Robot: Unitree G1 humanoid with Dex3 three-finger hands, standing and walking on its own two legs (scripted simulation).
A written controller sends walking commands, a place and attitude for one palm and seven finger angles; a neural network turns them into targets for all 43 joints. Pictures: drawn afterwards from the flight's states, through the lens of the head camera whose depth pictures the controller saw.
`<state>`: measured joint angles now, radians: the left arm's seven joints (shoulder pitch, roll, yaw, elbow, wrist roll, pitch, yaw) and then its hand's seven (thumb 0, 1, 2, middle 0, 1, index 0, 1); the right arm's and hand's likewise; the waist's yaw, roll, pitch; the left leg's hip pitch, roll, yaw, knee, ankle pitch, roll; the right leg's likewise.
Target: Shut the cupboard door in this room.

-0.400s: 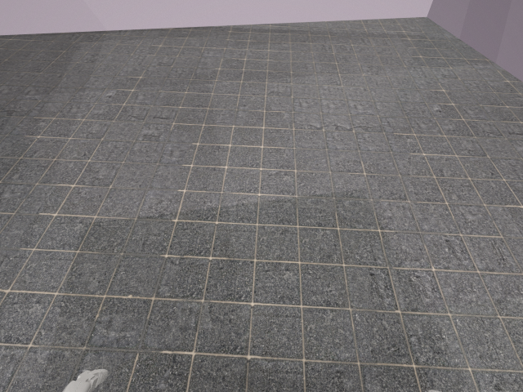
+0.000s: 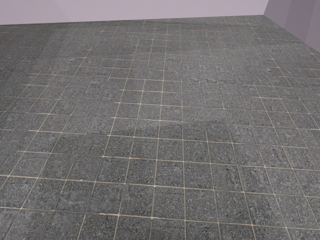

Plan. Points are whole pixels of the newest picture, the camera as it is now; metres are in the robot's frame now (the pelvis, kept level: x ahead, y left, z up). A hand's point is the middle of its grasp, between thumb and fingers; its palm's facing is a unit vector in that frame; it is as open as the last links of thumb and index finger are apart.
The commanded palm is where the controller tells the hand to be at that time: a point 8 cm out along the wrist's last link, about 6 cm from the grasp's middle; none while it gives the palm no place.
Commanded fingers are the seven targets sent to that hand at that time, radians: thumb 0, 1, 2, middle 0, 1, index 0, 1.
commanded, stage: stand and wait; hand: left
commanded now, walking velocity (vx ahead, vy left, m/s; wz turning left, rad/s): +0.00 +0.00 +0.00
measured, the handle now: out of the picture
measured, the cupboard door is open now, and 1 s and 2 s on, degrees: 91 91 91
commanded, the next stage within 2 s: turn or walk to find it in 0.50 s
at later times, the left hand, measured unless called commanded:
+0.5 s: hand out of the picture +0.05 +0.24 -0.15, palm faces -0.03 -0.94 -0.33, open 7.4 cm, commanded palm none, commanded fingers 0.00 0.90 0.90 -0.20 -0.30 -0.20 -0.30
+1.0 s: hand out of the picture +0.01 +0.22 -0.19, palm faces +0.11 -0.97 -0.22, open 7.4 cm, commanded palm none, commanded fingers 0.00 0.90 0.90 -0.20 -0.30 -0.20 -0.30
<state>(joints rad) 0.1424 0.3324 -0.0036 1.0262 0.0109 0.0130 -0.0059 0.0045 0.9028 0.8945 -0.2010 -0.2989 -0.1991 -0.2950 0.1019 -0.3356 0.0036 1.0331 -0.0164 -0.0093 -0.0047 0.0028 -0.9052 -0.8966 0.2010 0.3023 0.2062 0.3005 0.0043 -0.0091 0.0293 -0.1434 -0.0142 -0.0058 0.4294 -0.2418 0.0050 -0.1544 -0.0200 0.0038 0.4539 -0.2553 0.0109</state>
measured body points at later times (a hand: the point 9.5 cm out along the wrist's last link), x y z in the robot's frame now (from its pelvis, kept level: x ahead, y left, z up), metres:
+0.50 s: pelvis -0.02 -0.01 +0.00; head -0.02 -0.01 +0.45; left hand +0.05 +0.29 -0.13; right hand +0.04 -0.31 -0.13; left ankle +0.00 +0.12 -0.74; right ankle +0.00 -0.13 -0.74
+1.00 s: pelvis -0.04 +0.01 -0.01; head -0.02 +0.04 +0.44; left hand +0.00 +0.27 -0.17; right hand +0.03 -0.23 -0.15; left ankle +0.00 +0.12 -0.74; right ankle -0.03 -0.12 -0.71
